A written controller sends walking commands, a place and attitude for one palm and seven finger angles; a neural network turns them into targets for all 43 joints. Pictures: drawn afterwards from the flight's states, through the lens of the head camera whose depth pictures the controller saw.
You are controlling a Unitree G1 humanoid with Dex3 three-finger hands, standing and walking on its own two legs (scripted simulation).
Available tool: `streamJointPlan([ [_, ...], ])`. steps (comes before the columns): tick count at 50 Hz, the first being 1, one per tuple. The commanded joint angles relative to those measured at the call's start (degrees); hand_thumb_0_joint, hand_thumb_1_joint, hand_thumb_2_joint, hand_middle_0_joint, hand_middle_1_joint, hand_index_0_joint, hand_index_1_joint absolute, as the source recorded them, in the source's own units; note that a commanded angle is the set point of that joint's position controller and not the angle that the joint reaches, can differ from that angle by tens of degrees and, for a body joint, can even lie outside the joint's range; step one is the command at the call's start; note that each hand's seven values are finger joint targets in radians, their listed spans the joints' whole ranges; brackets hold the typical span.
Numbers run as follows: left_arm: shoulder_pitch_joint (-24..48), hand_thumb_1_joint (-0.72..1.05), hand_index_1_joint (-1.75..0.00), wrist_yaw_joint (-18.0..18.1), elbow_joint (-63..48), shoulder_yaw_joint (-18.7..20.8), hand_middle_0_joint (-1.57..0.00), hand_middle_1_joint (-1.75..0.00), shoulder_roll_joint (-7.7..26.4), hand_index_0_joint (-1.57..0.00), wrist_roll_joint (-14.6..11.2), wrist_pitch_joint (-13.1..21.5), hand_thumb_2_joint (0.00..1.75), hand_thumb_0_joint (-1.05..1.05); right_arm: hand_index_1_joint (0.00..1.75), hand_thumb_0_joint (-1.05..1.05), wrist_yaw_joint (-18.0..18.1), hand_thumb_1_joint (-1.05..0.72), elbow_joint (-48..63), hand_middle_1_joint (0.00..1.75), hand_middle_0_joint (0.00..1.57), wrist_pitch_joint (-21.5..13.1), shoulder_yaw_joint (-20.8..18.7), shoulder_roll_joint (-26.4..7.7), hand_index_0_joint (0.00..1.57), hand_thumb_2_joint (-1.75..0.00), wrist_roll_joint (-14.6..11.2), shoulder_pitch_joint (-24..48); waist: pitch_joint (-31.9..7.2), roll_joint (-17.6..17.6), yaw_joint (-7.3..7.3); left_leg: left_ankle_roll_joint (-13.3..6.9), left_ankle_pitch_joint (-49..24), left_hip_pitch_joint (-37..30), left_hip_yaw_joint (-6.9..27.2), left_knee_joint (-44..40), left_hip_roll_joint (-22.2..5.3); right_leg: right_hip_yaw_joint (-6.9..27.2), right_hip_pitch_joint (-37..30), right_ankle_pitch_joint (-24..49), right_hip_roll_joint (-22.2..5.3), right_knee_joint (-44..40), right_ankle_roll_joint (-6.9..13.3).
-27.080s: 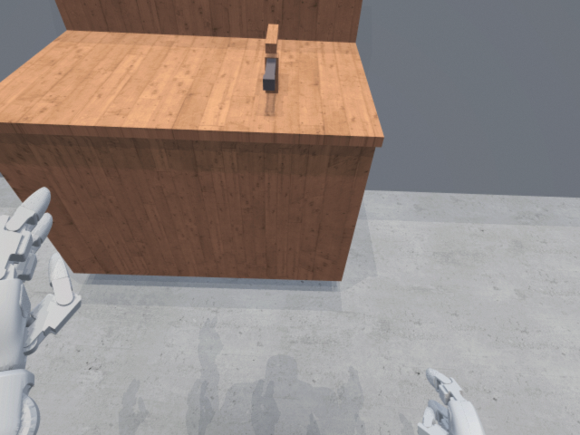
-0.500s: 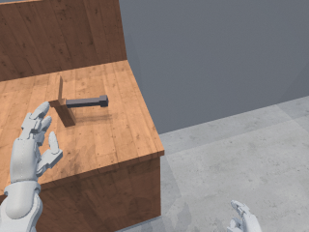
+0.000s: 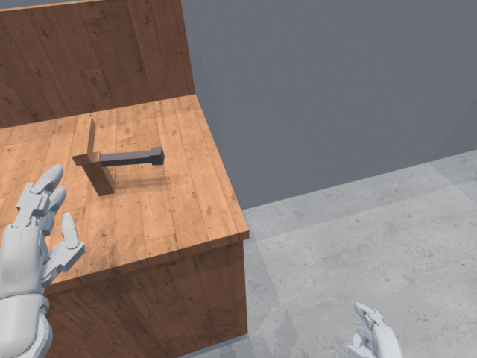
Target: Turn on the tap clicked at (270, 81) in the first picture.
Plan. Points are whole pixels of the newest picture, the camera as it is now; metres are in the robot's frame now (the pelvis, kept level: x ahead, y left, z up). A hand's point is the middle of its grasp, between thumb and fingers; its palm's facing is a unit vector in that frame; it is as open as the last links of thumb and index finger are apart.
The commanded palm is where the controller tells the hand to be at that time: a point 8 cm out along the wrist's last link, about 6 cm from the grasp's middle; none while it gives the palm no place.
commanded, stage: step back with the hand held close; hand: left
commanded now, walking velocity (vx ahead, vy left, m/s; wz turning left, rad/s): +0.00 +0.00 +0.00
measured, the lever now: (157, 156) +0.48 +0.24 +0.08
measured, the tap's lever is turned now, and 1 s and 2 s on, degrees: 78 78 78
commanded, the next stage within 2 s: stop stepping back and stand still in 1.22 s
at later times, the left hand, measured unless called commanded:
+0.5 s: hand (48, 284) +0.16 +0.26 +0.15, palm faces +0.38 -0.80 -0.46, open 7.4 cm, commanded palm +0.11 +0.29 +0.17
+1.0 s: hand out of the picture +0.06 +0.27 +0.13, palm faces +0.44 -0.77 -0.46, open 7.4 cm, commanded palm +0.01 +0.29 +0.17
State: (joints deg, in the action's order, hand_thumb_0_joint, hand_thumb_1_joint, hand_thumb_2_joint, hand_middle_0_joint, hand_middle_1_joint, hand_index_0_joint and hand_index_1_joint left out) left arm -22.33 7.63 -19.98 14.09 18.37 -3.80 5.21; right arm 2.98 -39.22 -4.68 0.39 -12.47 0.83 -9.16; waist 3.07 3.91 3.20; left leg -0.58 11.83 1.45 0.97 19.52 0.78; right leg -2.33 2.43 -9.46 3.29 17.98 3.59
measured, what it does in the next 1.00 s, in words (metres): walks backwards: right foot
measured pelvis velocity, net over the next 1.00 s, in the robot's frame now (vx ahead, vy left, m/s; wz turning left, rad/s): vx -0.14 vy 0.01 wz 0.03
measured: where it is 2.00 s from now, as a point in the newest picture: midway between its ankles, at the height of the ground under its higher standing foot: outside the picture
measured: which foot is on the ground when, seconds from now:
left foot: down 0.00-1.00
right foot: down 0.00-0.70, up 0.72-0.88, down 0.90-1.00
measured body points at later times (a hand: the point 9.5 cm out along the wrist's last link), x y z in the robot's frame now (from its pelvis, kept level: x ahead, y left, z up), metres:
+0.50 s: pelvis -0.05 +0.01 -0.01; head -0.05 -0.01 +0.44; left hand +0.13 +0.30 +0.17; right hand +0.13 -0.24 -0.10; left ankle +0.00 +0.11 -0.75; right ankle +0.01 -0.08 -0.75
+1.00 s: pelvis -0.14 +0.01 -0.02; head -0.09 +0.00 +0.43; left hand +0.03 +0.31 +0.15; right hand +0.08 -0.20 -0.12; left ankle -0.01 +0.12 -0.75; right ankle -0.26 -0.08 -0.75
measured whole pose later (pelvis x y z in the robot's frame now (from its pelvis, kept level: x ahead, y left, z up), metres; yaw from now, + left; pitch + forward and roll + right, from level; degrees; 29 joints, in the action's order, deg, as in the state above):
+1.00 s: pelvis -0.14 +0.01 -0.02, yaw +2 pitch +4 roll -1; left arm -26.9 8.2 -26.6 18.9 19.4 -2.1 7.7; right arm 4.0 -36.4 -1.9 -0.5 -11.8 -0.3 -4.8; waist 1.0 3.5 4.2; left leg -2.1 -1.6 29.2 -4.2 23.3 -1.8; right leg 3.4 5.8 -23.2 5.9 24.9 3.3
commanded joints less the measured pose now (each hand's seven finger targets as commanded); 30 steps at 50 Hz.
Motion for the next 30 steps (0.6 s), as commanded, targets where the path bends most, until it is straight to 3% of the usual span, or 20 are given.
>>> streamJointPlan([
  [1, 6.77, 0.9, -0.3, 0.82, -13.49, 8.16, -0.2, -0.3, 11.79, -0.2, 0.03, 4.23, 0.9, 0.0, 0.3, 0.0, 0.55, -0.9, 9.23, 0.3, 0.2, -2.99, -2.69, -6.41, 0.2, -0.9, 0.1, 8.11, -5.69, -0.1, 0.22, -0.54, -9.25, 2.48, -0.13, -2.04, -0.34, 2.97, -2.15, 5.83, -2.69, -3.47, -2.09],
  [2, 7.57, 0.9, -0.3, 0.63, -14.39, 13.48, -0.2, -0.3, 16.35, -0.2, 0.0, 5.07, 0.9, 0.0, 0.3, 0.0, 0.86, -0.9, 12.28, 0.3, 0.2, -1.53, -3.09, -7.96, 0.2, -0.9, -0.68, 8.36, -1.41, -0.84, -1.18, -1.83, -6.44, 7.95, 2.18, 0.51, -1.85, 6.86, 5.73, 6.32, -5.84, -4.98, -2.67],
  [3, 3.35, 0.9, -0.3, -0.02, -11.0, 10.39, -0.2, -0.3, 12.27, -0.2, 0.31, 4.83, 0.9, 0.0, 0.3, 0.0, 0.81, -0.9, 11.72, 0.3, 0.2, -0.58, -3.04, -6.89, 0.2, -0.9, -0.54, 7.6, -2.77, -3.16, -1.49, -1.78, -5.62, 7.93, 2.72, 2.58, -1.89, 7.39, 6.76, 5.31, -7.83, -5.34, -2.69],
  [5, 1.04, 0.9, -0.3, -0.21, -10.65, 8.4, -0.2, -0.3, 10.38, -0.2, 0.79, 4.39, 0.9, 0.0, 0.3, 0.0, 0.43, -0.9, 12.43, 0.3, 0.2, 0.38, -3.13, -6.38, 0.2, -0.9, -0.81, 6.72, -5.49, -4.29, -1.99, -1.63, -6.44, 7.06, 2.17, 4.71, -2.03, 8.19, 7.92, 4.94, -9.35, -5.35, -2.49],
  [7, -0.38, 0.9, -0.3, -0.01, -12.04, 8.57, -0.2, -0.3, 10.77, -0.2, 0.98, 4.66, 0.9, 0.0, 0.3, 0.0, 0.72, -0.9, 13.1, 0.3, 0.2, 1.05, -3.44, -6.52, 0.2, -0.9, -0.88, 6.13, -8.44, -2.17, -2.27, -1.44, -8.82, 6.66, 1.79, 5.14, -2.18, 7.13, 7.59, 7.3, -9.54, -3.45, -2.39],
  [10, -2.94, 0.9, -0.3, 0.69, -14.61, 9.54, -0.2, -0.3, 11.88, -0.2, 0.97, 4.27, 0.9, 0.0, 0.3, 0.0, 1.11, -0.9, 14.26, 0.3, 0.2, 1.77, -4.17, -7.27, 0.2, -0.9, -1.15, 5.17, -13.53, -2.74, -2.29, -1.34, -14.71, 6.33, 1.69, 5.84, -2.68, 5.65, 5.52, 14.44, -9.14, 0.28, -2.96],
  [11, -2.61, 0.9, -0.3, 0.78, -16.06, 10.27, -0.2, -0.3, 12.99, -0.2, 1.06, 4.25, 0.9, 0.0, 0.3, 0.0, 1.26, -0.9, 14.54, 0.3, 0.2, 1.96, -4.15, -7.51, 0.2, -0.9, -1.09, 5.47, -13.59, -1.25, -2.3, -1.21, -16.95, 6.33, 1.9, 5.57, -2.86, 5.17, 5.99, 16.02, -8.82, 1.25, -3.0],
  [15, -3.34, 0.9, -0.3, 1.29, -17.54, 11.0, -0.2, -0.3, 13.58, -0.2, 1.04, 4.0, 0.9, 0.0, 0.3, 0.0, 1.84, -0.9, 15.46, 0.3, 0.2, 2.59, -4.56, -7.55, 0.2, -0.9, -1.26, 5.3, -14.52, -2.97, -2.25, -1.16, -19.71, 8.08, 2.77, 6.03, -3.52, 4.69, 6.08, 16.98, -8.04, 3.6, -3.46],
  [16, -3.03, 0.9, -0.3, 1.47, -17.96, 12.19, -0.2, -0.3, 15.03, -0.2, 1.13, 4.01, 0.9, 0.0, 0.3, 0.0, 2.02, -0.9, 15.35, 0.3, 0.2, 2.67, -4.64, -7.77, 0.2, -0.9, -1.2, 5.64, -14.35, -1.78, -2.19, -1.21, -19.18, 8.11, 2.78, 5.88, -3.54, 4.83, 7.16, 15.93, -7.94, 3.71, -3.46],
  [19, -3.76, 0.9, -0.3, 1.64, -16.22, 10.85, -0.2, -0.3, 13.09, -0.2, 1.11, 3.73, 0.9, 0.0, 0.3, 0.0, 2.07, -0.9, 15.53, 0.3, 0.2, 3.09, -4.64, -7.74, 0.2, -0.9, -1.22, 5.31, -12.17, -2.78, -2.32, -1.4, -14.72, 11.44, 3.74, 5.21, -3.71, 5.18, 8.13, 10.49, -7.4, 3.23, -3.49],
  [25, -2.74, 0.9, -0.3, 2.18, -14.91, 9.52, -0.2, -0.3, 12.43, -0.2, 1.48, 4.36, 0.9, 0.0, 0.3, 0.0, 2.0, -0.9, 15.52, 0.3, 0.2, 3.27, -4.36, -8.04, 0.2, -0.9, -1.6, 4.63, -7.64, -4.94, -2.95, -2.1, 6.12, 16.28, 3.54, 6.23, -2.49, 7.97, 14.77, -8.6, -9.07, -2.91, -2.85],
  [26, -1.79, 0.9, -0.3, 2.38, -15.54, 9.97, -0.2, -0.3, 13.25, -0.2, 1.66, 4.6, 0.9, 0.0, 0.3, 0.0, 2.03, -0.9, 15.25, 0.3, 0.2, 3.16, -4.42, -8.45, 0.2, -0.9, -1.6, 4.55, -7.09, -3.53, -3.2, -2.01, 7.66, 15.33, 3.37, 6.84, -2.33, 8.26, 17.32, -11.94, -9.43, -3.97, -2.53],
  [30, -0.34, 0.9, -0.3, 3.26, -16.96, 9.31, -0.2, -0.3, 13.16, -0.2, 2.43, 5.68, 0.9, 0.0, 0.3, 0.0, 2.3, -0.9, 15.39, 0.3, 0.2, 2.73, -3.93, -8.41, 0.2, -0.9, -1.48, 3.92, -6.03, -3.45, -3.39, -2.49, 13.58, 16.6, 4.79, 8.12, -3.12, 7.81, 21.45, -20.41, -9.39, -3.82, -2.44],
])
